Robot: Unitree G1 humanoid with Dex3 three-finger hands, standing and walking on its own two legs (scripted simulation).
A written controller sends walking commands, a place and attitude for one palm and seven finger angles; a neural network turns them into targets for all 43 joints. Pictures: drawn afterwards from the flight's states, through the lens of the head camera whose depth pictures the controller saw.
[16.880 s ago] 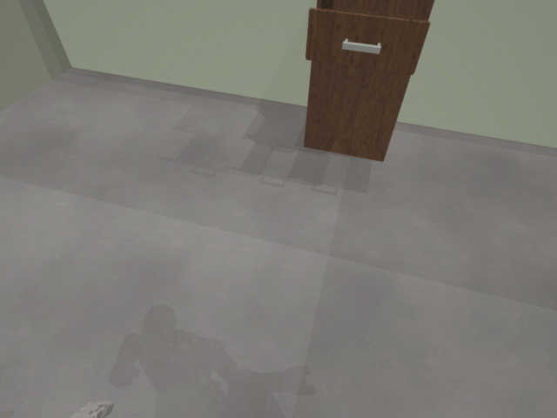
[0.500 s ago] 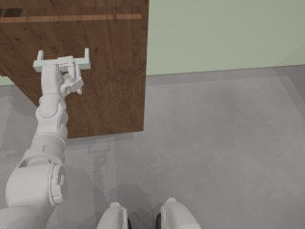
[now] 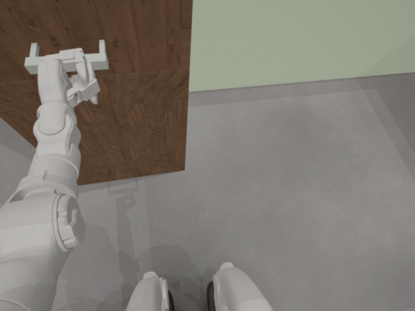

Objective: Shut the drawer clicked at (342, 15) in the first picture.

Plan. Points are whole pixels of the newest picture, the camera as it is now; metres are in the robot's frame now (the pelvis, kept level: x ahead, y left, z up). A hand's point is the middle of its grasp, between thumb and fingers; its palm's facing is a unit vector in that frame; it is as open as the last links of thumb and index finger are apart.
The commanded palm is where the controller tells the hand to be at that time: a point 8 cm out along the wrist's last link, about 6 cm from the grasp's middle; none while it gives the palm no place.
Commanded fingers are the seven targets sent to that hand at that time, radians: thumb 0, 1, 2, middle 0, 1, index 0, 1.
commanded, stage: push the drawer shut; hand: left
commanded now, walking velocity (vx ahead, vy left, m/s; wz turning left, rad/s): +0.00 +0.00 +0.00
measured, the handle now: (69, 55) +0.60 +0.20 +0.06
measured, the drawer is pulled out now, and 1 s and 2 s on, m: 0.00 0.00 0.00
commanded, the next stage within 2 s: pull the fist back off the drawer in 0.44 s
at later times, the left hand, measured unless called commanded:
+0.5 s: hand (83, 79) +0.54 +0.17 +0.07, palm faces +0.08 -1.00 -0.05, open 3.2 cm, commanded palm +0.58 +0.20 +0.07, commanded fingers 0.00 0.90 0.90 -1.40 -1.60 -1.40 -1.60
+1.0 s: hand (84, 80) +0.54 +0.17 +0.07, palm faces +0.08 -1.00 -0.04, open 3.1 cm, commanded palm +0.52 +0.19 +0.07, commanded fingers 0.00 0.90 0.90 -1.40 -1.60 -1.40 -1.60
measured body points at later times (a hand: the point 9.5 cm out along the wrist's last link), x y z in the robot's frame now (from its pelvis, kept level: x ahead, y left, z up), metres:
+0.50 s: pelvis -0.03 +0.00 -0.02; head +0.13 +0.04 +0.40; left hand +0.53 +0.23 +0.07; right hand -0.05 -0.26 -0.11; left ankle +0.01 +0.09 -0.66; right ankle +0.02 -0.11 -0.66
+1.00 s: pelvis -0.03 +0.01 -0.02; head +0.13 +0.05 +0.40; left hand +0.53 +0.22 +0.07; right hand -0.06 -0.25 -0.11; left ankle +0.01 +0.09 -0.66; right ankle +0.02 -0.11 -0.66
